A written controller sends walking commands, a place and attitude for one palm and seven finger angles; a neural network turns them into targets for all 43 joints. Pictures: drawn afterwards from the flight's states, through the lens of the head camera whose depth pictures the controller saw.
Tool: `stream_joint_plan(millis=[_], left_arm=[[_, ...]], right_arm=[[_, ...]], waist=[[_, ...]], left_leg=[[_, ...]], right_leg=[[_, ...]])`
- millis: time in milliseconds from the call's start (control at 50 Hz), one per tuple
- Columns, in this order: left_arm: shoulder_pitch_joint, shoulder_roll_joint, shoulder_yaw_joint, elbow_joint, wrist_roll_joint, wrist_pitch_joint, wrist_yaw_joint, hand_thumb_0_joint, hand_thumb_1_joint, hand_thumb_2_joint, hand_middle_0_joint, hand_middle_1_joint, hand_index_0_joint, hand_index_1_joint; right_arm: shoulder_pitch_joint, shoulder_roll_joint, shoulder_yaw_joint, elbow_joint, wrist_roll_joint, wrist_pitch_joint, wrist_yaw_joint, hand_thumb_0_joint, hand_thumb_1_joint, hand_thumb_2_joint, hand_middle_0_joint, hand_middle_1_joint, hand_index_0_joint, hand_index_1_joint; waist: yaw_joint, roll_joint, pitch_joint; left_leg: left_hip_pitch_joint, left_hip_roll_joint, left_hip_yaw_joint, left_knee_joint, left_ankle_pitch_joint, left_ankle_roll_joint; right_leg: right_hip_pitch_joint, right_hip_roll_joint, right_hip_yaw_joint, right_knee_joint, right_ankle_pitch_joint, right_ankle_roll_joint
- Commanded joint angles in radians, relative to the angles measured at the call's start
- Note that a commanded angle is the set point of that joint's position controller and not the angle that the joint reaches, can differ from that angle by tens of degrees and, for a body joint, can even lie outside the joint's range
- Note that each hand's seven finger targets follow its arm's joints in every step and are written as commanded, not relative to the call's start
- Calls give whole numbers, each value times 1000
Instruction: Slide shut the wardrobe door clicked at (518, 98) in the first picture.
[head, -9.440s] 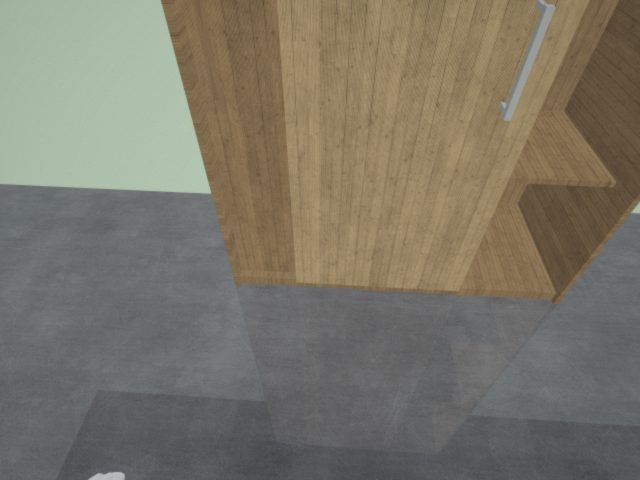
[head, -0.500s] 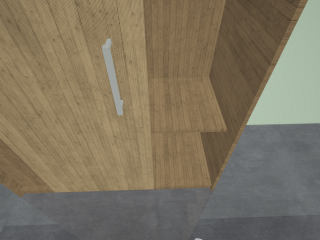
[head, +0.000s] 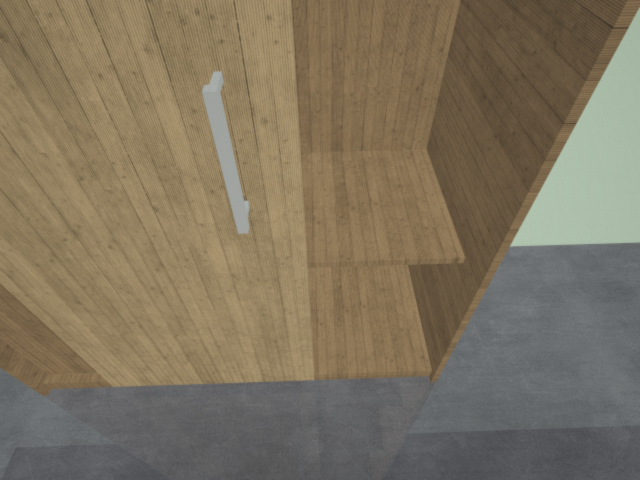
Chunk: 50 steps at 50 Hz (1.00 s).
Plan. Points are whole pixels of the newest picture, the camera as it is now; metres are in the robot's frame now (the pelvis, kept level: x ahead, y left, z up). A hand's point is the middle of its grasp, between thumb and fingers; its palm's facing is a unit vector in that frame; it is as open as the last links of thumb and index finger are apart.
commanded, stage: come to a stop and stand still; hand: left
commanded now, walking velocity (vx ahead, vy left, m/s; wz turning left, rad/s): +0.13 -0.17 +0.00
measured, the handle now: (231, 162) +0.48 +0.15 +0.15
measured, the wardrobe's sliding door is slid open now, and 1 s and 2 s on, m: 0.37 0.37 0.37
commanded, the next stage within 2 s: look again from close up in 1.00 s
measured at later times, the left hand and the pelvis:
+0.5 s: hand out of the picture +0.00 +0.19 -0.16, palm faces +0.00 -0.98 -0.18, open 7.3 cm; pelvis +0.01 +0.03 +0.01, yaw -2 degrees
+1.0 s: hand out of the picture +0.06 +0.20 -0.15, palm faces -0.01 -0.97 -0.22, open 7.3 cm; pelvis +0.04 +0.02 +0.02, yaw -2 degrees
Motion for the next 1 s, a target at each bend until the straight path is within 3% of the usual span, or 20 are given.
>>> stream_joint_plan(millis=[0,20,40,80,120,160,200,240,260,280,320,340,380,400,440,520,640,760,900,980], left_arm=[[74,76,18,-91,-5,-5,-16,0,900,900,-200,-300,-200,-300],[68,80,17,-80,16,6,-25,0,900,900,-200,-300,-200,-300],[89,87,13,-75,19,4,-36,0,900,900,-200,-300,-200,-300],[115,91,14,-82,18,-4,-50,0,900,900,-200,-300,-200,-300],[151,89,14,-84,16,-17,-56,0,900,900,-200,-300,-200,-300],[191,86,13,-71,17,-24,-59,0,900,900,-200,-300,-200,-300],[207,107,9,-70,16,-38,-56,0,900,900,-200,-300,-200,-300],[171,137,11,-65,5,-54,-48,0,900,900,-200,-300,-200,-300],[152,128,8,-62,0,-57,-42,0,900,900,-200,-300,-200,-300],[130,117,7,-61,-3,-59,-37,0,900,900,-200,-300,-200,-300],[112,105,2,-45,-8,-62,-36,0,900,900,-200,-300,-200,-300],[120,92,-4,-30,-9,-66,-35,0,900,900,-200,-300,-200,-300],[149,78,-8,-10,-7,-58,-38,0,900,900,-200,-300,-200,-300],[165,70,-10,8,-4,-58,-39,0,900,900,-200,-300,-200,-300],[181,58,-16,35,-5,-65,-37,0,900,900,-200,-300,-200,-300],[173,49,-27,74,-13,-78,-28,0,900,900,-200,-300,-200,-300],[154,51,-34,104,-17,-85,-20,0,900,900,-200,-300,-200,-300],[140,53,-36,111,-17,-81,-15,0,900,900,-200,-300,-200,-300],[136,63,-35,104,-16,-83,-13,0,900,900,-200,-300,-200,-300],[133,69,-35,103,-16,-80,-13,0,900,900,-200,-300,-200,-300]], right_arm=[[17,-163,-16,-127,-34,-16,-3,0,-900,-900,200,300,200,300],[-5,-156,-17,-126,-32,-19,-2,0,-900,-900,200,300,200,300],[-19,-156,-8,-119,-34,-21,-4,0,-900,-900,200,300,200,300],[-10,-165,-8,-115,-32,-23,-6,0,-900,-900,200,300,200,300],[6,-181,-9,-110,-31,-25,-9,0,-900,-900,200,300,200,300],[16,-170,-4,-101,-27,-27,-13,0,-900,-900,200,300,200,300],[34,-128,11,-96,-18,-35,-11,0,-900,-900,200,300,200,300],[88,-80,25,-69,-12,-28,-14,0,-900,-900,200,300,200,300],[110,-68,31,-46,-9,-29,-13,0,-900,-900,200,300,200,300],[124,-54,35,-22,-8,-31,-12,0,-900,-900,200,300,200,300],[175,-38,44,23,-9,-40,-10,0,-900,-900,200,300,200,300],[175,-42,45,38,-10,-49,-10,0,-900,-900,200,300,200,300],[137,-76,42,48,-12,-58,-13,0,-900,-900,200,300,200,300],[120,-81,42,52,-10,-61,-15,0,-900,-900,200,300,200,300],[112,-66,47,66,-5,-68,-17,0,-900,-900,200,300,200,300],[151,-36,61,118,-1,-77,-21,0,-900,-900,200,300,200,300],[171,-22,67,173,3,-79,-25,0,-900,-900,200,300,200,300],[160,-20,67,192,3,-74,-26,0,-900,-900,200,300,200,300],[146,-31,65,195,2,-72,-25,0,-900,-900,200,300,200,300],[137,-34,66,193,2,-69,-25,0,-900,-900,200,300,200,300]], waist=[[16,116,84],[11,138,129],[22,181,128],[18,102,145],[25,18,135],[30,-7,131],[17,-49,98],[-22,-257,34],[-36,-272,30],[-47,-211,37],[-63,-91,20],[-49,-12,21],[-12,89,57],[5,81,65],[22,10,48],[5,-40,-5],[2,-39,-7],[-1,-37,27],[-5,-51,7],[-3,-38,30]], left_leg=[[-278,249,-295,-397,-255,154],[-296,207,-297,-422,-311,136],[-284,194,-278,-410,-296,141],[-237,213,-269,-394,-260,164],[-199,234,-264,-351,-224,172],[-211,195,-217,-295,-201,146],[-169,89,-136,-197,-159,103],[-95,-4,-6,-26,-74,64],[-34,-10,-2,22,-19,58],[18,-5,-15,7,11,55],[113,14,-42,-138,75,58],[104,46,-80,-206,86,63],[-25,117,-175,-326,-33,83],[-68,132,-187,-357,-51,90],[-93,115,-162,-348,2,89],[3,79,-93,-286,182,65],[50,85,-78,-276,303,55],[65,86,-77,-292,305,50],[110,88,-74,-295,332,47],[103,88,-71,-306,310,45]], right_leg=[[45,45,42,126,-211,-7],[30,63,41,190,-193,-7],[21,66,61,237,-183,-12],[-24,70,75,279,-206,-17],[8,66,79,156,-209,-22],[77,76,103,-1,-156,-32],[59,11,265,-154,-218,-75],[29,-86,425,-317,-399,-134],[-20,-122,448,-366,-419,-154],[-59,-121,423,-371,-395,-157],[-76,-61,315,-295,-334,-116],[-47,-16,257,-241,-274,-89],[46,32,192,-158,-176,-60],[96,38,167,-133,-119,-54],[177,23,177,-153,-52,-53],[204,-19,213,-187,51,-59],[241,-33,199,-187,207,-58],[229,-37,201,-203,205,-55],[237,-41,207,-215,245,-54],[227,-42,207,-228,213,-54]])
